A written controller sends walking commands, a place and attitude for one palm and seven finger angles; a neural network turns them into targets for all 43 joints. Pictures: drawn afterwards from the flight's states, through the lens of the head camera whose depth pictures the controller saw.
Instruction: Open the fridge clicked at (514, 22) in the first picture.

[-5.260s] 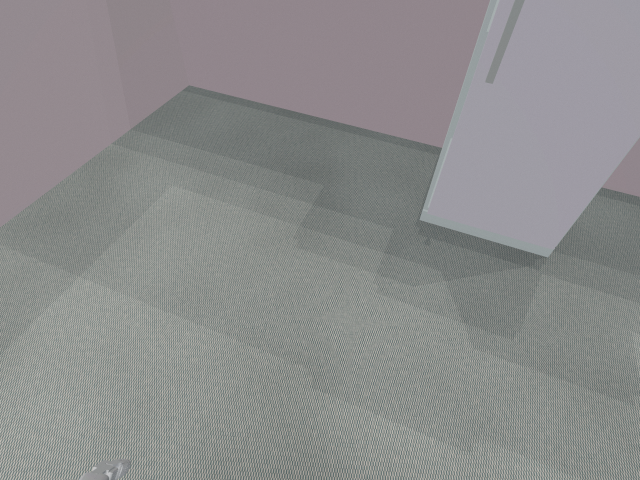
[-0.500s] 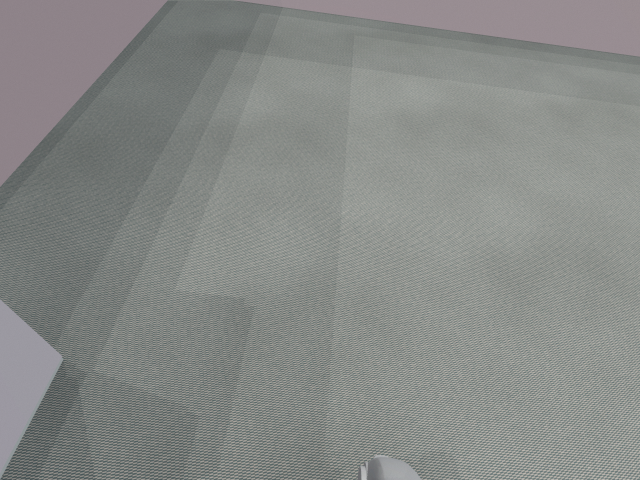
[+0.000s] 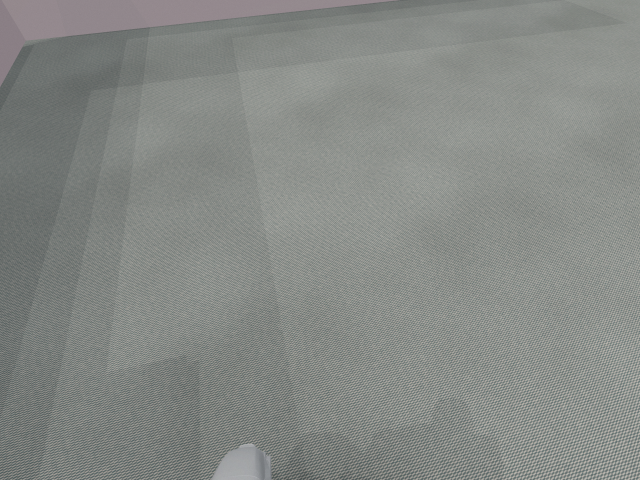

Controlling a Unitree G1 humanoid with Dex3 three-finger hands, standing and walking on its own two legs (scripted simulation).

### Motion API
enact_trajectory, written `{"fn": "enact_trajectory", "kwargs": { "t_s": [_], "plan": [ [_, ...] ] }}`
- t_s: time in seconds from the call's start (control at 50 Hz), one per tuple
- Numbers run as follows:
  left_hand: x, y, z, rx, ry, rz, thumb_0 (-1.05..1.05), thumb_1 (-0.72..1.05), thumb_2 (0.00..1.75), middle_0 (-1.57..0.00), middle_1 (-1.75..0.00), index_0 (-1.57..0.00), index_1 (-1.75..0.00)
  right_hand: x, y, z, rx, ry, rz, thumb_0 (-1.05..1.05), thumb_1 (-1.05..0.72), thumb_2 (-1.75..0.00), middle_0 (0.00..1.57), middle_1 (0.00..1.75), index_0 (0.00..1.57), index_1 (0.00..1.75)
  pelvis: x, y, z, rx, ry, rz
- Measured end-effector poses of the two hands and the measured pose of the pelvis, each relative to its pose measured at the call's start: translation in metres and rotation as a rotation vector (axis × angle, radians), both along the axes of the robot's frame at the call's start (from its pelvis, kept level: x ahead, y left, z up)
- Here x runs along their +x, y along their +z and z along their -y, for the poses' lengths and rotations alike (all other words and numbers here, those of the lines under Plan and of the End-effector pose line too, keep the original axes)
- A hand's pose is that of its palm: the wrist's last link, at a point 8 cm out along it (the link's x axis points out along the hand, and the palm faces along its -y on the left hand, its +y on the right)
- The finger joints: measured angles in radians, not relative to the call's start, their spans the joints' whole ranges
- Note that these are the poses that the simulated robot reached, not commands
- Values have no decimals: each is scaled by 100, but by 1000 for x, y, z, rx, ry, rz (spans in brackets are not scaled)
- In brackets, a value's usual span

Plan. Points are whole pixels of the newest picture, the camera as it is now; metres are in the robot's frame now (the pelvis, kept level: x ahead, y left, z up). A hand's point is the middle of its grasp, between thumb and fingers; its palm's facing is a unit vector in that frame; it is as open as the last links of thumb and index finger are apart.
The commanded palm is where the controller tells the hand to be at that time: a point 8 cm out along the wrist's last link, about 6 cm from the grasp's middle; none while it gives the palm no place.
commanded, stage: turn to face it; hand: left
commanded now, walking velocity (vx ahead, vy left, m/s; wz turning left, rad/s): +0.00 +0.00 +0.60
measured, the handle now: out of the picture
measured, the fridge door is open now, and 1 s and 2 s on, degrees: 0 0 0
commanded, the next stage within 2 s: none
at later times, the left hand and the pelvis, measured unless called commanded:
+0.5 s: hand out of the picture +0.11 +0.25 -0.17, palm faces +0.24 -0.94 -0.23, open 7.3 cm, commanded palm none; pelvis +0.06 +0.03 +0.00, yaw +12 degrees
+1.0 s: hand out of the picture +0.01 +0.19 -0.17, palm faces +0.54 -0.81 -0.23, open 7.3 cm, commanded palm none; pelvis +0.06 -0.01 -0.01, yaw +33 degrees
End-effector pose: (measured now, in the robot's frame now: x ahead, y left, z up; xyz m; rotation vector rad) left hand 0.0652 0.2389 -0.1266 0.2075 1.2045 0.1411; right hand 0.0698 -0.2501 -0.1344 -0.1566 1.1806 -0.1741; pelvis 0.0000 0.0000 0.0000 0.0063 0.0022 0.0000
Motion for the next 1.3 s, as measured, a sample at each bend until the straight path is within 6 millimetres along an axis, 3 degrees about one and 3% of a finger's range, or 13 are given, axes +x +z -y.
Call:
{"fn": "enact_trajectory", "kwargs": {
  "t_s": [0.16,0.22,0.28,0.46,0.62,0.66,0.74,0.86,0.94,1.06,1.12,1.2,1.3],
  "plan": [
    [9,-35,-17,-64,114,-34,0,91,90,-20,-30,-21,-30,59,-5,-42,-18,87,-15,1,-91,-90,20,29,19,30,50,-15,-27,-43,72,25],
    [10,-45,-27,-75,161,-61,0,91,90,-20,-30,-20,-30,69,-5,-58,-23,122,-38,1,-90,-90,20,29,19,30,59,-18,-35,-25,88,24],
    [9,-41,-35,-74,174,-90,0,91,90,-20,-30,-20,-30,71,-2,-67,-28,123,-56,1,-91,-90,20,30,20,30,61,-13,-40,-30,105,18],
    [20,-18,-52,-20,236,-44,0,91,90,-20,-30,-20,-30,74,2,-55,-32,162,-118,1,-91,-90,20,30,20,30,63,-3,-36,-41,193,-7],
    [30,-2,-33,41,303,66,0,91,90,-20,-30,-20,-30,94,-12,-18,-20,224,-125,1,-90,-90,20,30,20,30,65,-9,-2,-24,296,-13],
    [24,-1,-24,63,320,88,0,91,90,-20,-30,-20,-30,105,-19,-8,-16,244,-118,1,-90,-90,20,30,20,30,65,-14,8,-12,319,-12],
    [1,9,-5,66,381,70,0,91,90,-20,-30,-20,-30,130,-13,1,-19,310,-103,1,-90,-90,20,30,19,30,68,-6,17,5,386,0],
    [-29,8,11,42,464,32,0,91,90,-20,-30,-21,-30,164,-3,-7,-32,413,-86,1,-91,-90,20,29,19,30,70,0,20,27,479,-4],
    [-57,-1,14,13,534,4,0,91,90,-20,-30,-21,-30,187,-1,-30,-52,508,-89,1,-91,-90,20,29,19,30,67,-2,15,25,538,-14],
    [-118,-32,4,-35,663,-79,0,90,90,-20,-30,-21,-30,223,0,-93,-76,662,3,1,-91,-90,20,29,19,30,58,-19,-9,-1,619,-24],
    [-141,-36,-5,-36,708,-132,0,91,90,-20,-30,-21,-30,231,9,-119,-70,708,53,1,-91,-90,20,29,19,30,55,-17,-14,-7,639,-18],
    [-145,-25,-19,-19,752,-110,0,91,90,-20,-30,-20,-30,230,19,-134,-75,746,60,1,-90,-90,20,30,20,30,56,-8,-19,-32,686,-10],
    [-128,-10,-33,25,782,-13,0,91,90,-20,-30,-20,-30,229,16,-140,-65,785,25,1,-90,-90,20,30,20,30,61,-3,-19,-32,744,-3]
  ]
}}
